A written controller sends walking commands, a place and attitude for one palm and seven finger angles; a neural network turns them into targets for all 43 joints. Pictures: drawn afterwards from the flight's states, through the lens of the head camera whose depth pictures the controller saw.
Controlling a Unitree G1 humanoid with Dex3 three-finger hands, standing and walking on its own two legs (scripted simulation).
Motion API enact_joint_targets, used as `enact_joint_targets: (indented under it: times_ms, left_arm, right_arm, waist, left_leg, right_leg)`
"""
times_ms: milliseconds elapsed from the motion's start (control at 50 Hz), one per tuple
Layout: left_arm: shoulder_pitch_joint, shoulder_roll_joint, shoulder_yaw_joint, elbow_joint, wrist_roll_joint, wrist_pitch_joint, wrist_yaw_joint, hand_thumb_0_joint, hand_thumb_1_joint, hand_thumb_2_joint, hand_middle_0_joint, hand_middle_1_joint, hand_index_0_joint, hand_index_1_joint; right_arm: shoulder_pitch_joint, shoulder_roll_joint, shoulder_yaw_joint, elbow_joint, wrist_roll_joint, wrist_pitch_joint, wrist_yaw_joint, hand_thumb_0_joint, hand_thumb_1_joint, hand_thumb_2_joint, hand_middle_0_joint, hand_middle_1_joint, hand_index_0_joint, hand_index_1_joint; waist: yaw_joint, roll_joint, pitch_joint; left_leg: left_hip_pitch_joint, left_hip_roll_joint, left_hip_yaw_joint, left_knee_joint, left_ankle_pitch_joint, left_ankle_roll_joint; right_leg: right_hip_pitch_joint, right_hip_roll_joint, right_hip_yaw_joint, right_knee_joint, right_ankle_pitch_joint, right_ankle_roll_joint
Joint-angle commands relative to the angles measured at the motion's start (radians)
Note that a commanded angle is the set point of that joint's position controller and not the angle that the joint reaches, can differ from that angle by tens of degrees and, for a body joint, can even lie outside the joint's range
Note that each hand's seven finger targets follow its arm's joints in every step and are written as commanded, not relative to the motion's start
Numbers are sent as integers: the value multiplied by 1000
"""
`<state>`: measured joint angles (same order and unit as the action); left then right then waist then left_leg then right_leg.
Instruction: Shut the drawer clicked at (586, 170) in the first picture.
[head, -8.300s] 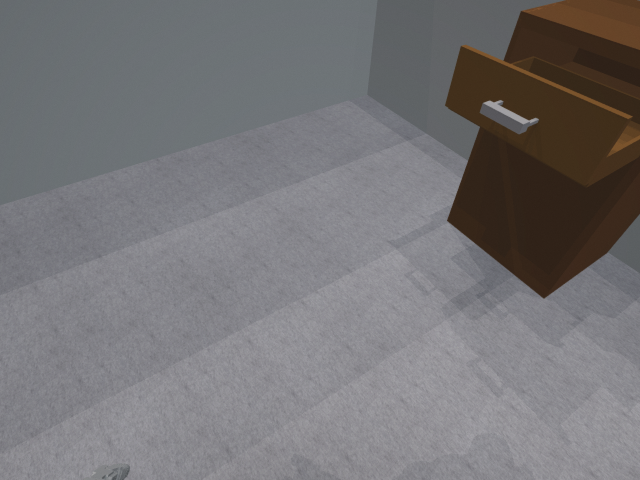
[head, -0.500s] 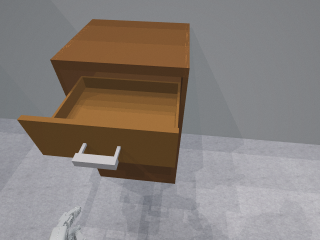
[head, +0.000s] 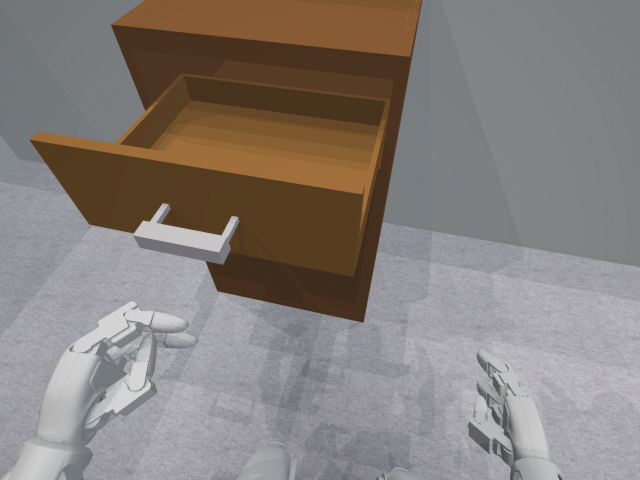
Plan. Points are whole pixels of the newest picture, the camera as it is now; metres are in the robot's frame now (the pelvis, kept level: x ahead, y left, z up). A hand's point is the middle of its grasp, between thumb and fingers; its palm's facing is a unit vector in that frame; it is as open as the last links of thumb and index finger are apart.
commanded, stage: raise the hand and make a fist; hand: left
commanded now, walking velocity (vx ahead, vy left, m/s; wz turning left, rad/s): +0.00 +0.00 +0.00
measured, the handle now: (190, 229) +0.42 +0.24 +0.05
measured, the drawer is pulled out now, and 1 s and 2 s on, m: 0.27 0.27 0.27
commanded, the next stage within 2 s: bring the fist close to the handle in 1.24 s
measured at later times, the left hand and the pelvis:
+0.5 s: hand (120, 357) +0.21 +0.23 +0.10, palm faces -0.12 -0.99 -0.06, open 3.1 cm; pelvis +0.03 +0.05 +0.03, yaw -3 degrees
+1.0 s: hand (104, 324) +0.22 +0.23 +0.15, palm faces -0.07 -0.99 -0.08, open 3.3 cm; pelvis +0.03 +0.06 +0.05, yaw -2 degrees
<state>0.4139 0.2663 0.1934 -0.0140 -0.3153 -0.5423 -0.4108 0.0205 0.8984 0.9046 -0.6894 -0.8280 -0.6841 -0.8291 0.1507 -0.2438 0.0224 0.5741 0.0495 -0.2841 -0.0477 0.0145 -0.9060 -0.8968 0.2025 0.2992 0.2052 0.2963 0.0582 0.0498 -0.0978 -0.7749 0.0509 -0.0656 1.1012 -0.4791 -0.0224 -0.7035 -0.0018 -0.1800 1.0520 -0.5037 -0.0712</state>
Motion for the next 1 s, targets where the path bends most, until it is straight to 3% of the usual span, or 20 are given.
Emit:
enact_joint_targets:
  times_ms: [0, 20, 80, 140, 200, 240, 280, 340, 380, 400, 440, 480, 500, 580, 600, 660, 760, 820, 900, 980]
  left_arm:
    - [-138, 268, 135, -8, -12, 190, -102, 0, 900, 900, -880, -1037, -880, -1037]
    - [-103, 311, 208, -22, -30, 238, -93, 0, 900, 900, -900, -1058, -900, -1058]
    - [28, 272, 322, -106, -109, 284, -13, 0, 900, 900, -960, -1123, -960, -1123]
    - [120, 204, 336, -214, -117, 218, 69, 0, 900, 900, -1020, -1188, -1020, -1188]
    - [148, 149, 238, -211, -52, 158, 67, 0, 900, 900, -1080, -1253, -1080, -1253]
    - [137, 117, 164, -153, -32, 152, 25, 0, 900, 900, -1120, -1297, -1120, -1297]
    - [101, 87, 99, -173, -44, 148, -22, 0, 900, 900, -1160, -1340, -1160, -1340]
    - [60, 134, 107, -293, -64, 132, -45, 0, 900, 900, -1220, -1405, -1220, -1405]
    - [36, 192, 151, -388, -47, 109, 1, 0, 900, 900, -1260, -1448, -1260, -1448]
    - [44, 181, 153, -417, -40, 99, 25, 0, 900, 900, -1280, -1470, -1280, -1470]
    - [77, 157, 160, -426, -24, 94, 77, 0, 900, 900, -1320, -1513, -1320, -1513]
    - [42, 139, 132, -439, 2, 111, 119, 0, 900, 900, -1360, -1557, -1360, -1557]
    - [61, 92, 88, -420, 5, 138, 125, 0, 900, 900, -1380, -1578, -1380, -1578]
    - [74, 68, 21, -348, 43, 282, 111, 0, 900, 900, -1400, -1600, -1400, -1600]
    - [58, 52, -16, -381, 49, 313, 101, 0, 900, 900, -1400, -1600, -1400, -1600]
    - [52, 80, -10, -480, 60, 375, 103, 0, 900, 900, -1400, -1600, -1400, -1600]
    - [41, 86, 26, -596, 53, 362, 162, 0, 900, 900, -1400, -1600, -1400, -1600]
    - [30, 86, 36, -582, 55, 357, 189, 0, 900, 900, -1400, -1600, -1400, -1600]
    - [70, 39, -24, -500, 70, 387, 165, 0, 900, 900, -1400, -1600, -1400, -1600]
    - [13, 79, -15, -529, 69, 392, 150, 0, 900, 900, -1400, -1600, -1400, -1600]
  right_arm:
    - [-7, -157, -57, -150, 23, -46, -42, 0, -900, -900, 200, 300, 200, 300]
    - [-25, -147, -58, -168, 22, -35, -45, 0, -900, -900, 200, 300, 200, 300]
    - [-52, -99, -55, -185, 9, -14, -39, 0, -900, -900, 200, 300, 200, 300]
    - [-30, -65, -70, -162, 6, -23, -22, 0, -900, -900, 200, 300, 200, 300]
    - [-17, -77, -87, -143, 2, -44, -9, 0, -900, -900, 200, 300, 200, 300]
    - [-10, -96, -88, -140, 9, -57, -8, 0, -900, -900, 200, 300, 200, 300]
    - [-7, -114, -89, -146, 17, -78, -18, 0, -900, -900, 200, 300, 200, 300]
    - [27, -135, -90, -152, 17, -119, -28, 0, -900, -900, 200, 300, 200, 300]
    - [31, -137, -87, -131, 3, -134, -29, 0, -900, -900, 200, 300, 200, 300]
    - [40, -129, -85, -128, -1, -135, -26, 0, -900, -900, 200, 300, 200, 300]
    - [30, -113, -80, -126, -1, -129, -18, 0, -900, -900, 200, 300, 200, 300]
    - [14, -114, -69, -126, -2, -116, -8, 0, -900, -900, 200, 300, 200, 300]
    - [14, -107, -63, -138, 0, -108, -3, 0, -900, -900, 200, 300, 200, 300]
    - [-14, -115, -53, -170, 11, -79, 0, 0, -900, -900, 200, 300, 200, 300]
    - [-11, -117, -46, -181, 12, -74, 1, 0, -900, -900, 200, 300, 200, 300]
    - [-15, -109, -38, -208, 9, -67, 2, 0, -900, -900, 200, 300, 200, 300]
    - [-7, -97, -20, -208, -3, -62, 13, 0, -900, -900, 200, 300, 200, 300]
    - [-5, -97, -16, -194, -2, -63, 16, 0, -900, -900, 200, 300, 200, 300]
    - [-11, -110, -19, -188, 5, -60, 15, 0, -900, -900, 200, 300, 200, 300]
    - [-19, -117, -20, -198, 5, -72, 2, 0, -900, -900, 200, 300, 200, 300]
  waist:
    - [-90, -119, -105]
    - [-52, -117, -152]
    - [19, -114, -259]
    - [22, -81, -249]
    - [-19, -89, -166]
    - [-57, -96, -74]
    - [-85, -116, -38]
    - [-76, -45, -134]
    - [-64, 0, -168]
    - [-55, 23, -194]
    - [-39, 49, -170]
    - [-43, 110, -134]
    - [-48, 125, -114]
    - [-55, 32, -43]
    - [-56, 38, -43]
    - [-42, 25, -77]
    - [-29, 37, -76]
    - [-34, 50, -46]
    - [-51, 16, -10]
    - [-51, 8, -28]
  left_leg:
    - [-2, -50, 50, -143, 68, 68]
    - [20, -52, 45, -164, 98, 64]
    - [81, -55, 34, -203, 225, 46]
    - [125, -55, 42, -244, 297, 31]
    - [153, -55, 50, -267, 318, 38]
    - [153, -57, 50, -279, 263, 42]
    - [181, -55, 47, -282, 226, 51]
    - [274, -51, 36, -313, 244, 59]
    - [321, -45, 27, -325, 294, 61]
    - [349, -44, 23, -342, 312, 57]
    - [365, -36, 15, -363, 342, 46]
    - [379, -27, 0, -384, 332, 37]
    - [386, -24, -4, -396, 322, 33]
    - [362, -11, -25, -447, 252, 34]
    - [368, -13, -25, -458, 261, 33]
    - [404, -7, -34, -470, 326, 27]
    - [451, 7, -54, -489, 400, -6]
    - [442, 8, -56, -510, 322, -10]
    - [408, -2, -42, -513, 247, 6]
    - [399, -14, -35, -516, 180, 24]
  right_leg:
    - [164, -66, 374, -419, -122, 100]
    - [229, -77, 367, -411, -73, 102]
    - [368, -78, 320, -363, 192, 116]
    - [393, -69, 283, -328, 415, 118]
    - [311, -56, 252, -321, 481, 126]
    - [222, -45, 240, -352, 359, 122]
    - [182, -37, 243, -389, 247, 114]
    - [199, -12, 198, -377, 202, 75]
    - [209, 2, 159, -340, 256, 61]
    - [212, 7, 134, -322, 269, 56]
    - [209, 13, 100, -301, 283, 49]
    - [192, 12, 87, -298, 255, 47]
    - [186, 11, 80, -304, 247, 48]
    - [206, 13, 74, -344, 220, 53]
    - [217, 11, 72, -348, 230, 54]
    - [250, 10, 68, -354, 262, 56]
    - [253, 19, 56, -353, 264, 54]
    - [253, 20, 57, -367, 232, 52]
    - [252, 17, 60, -387, 212, 55]
    - [267, 15, 72, -400, 184, 55]
